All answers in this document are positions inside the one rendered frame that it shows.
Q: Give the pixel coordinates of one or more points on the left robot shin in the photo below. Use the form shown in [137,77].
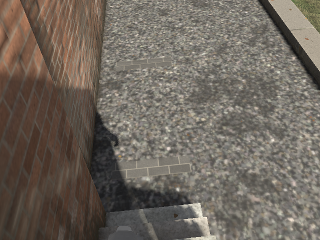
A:
[122,228]

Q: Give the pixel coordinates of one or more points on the robot left thigh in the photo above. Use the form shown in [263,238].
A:
[125,235]

